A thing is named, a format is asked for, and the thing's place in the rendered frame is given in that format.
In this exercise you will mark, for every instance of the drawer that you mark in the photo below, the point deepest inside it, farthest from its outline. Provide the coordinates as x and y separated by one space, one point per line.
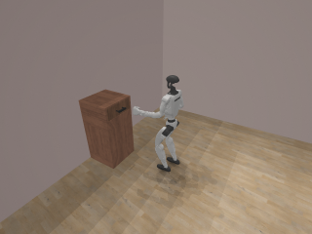
111 112

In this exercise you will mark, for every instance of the cabinet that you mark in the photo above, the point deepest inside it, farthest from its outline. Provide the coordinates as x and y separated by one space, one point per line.
110 142

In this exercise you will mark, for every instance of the humanoid robot head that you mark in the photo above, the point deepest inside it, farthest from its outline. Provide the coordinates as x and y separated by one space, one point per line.
172 79

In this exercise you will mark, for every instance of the right robot upper arm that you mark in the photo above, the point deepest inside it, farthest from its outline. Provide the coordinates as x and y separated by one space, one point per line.
181 104

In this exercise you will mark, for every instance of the right robot thigh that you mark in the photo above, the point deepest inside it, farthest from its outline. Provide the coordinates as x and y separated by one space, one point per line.
168 138

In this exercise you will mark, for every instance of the handle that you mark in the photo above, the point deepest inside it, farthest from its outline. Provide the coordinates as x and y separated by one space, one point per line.
123 108

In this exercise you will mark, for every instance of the robot left hand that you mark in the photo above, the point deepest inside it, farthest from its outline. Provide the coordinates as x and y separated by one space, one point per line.
136 110

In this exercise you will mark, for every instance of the left robot upper arm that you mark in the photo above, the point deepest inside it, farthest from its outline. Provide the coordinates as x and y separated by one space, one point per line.
164 102

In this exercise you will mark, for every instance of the robot left forearm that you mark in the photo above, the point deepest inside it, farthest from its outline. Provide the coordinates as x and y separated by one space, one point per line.
153 115

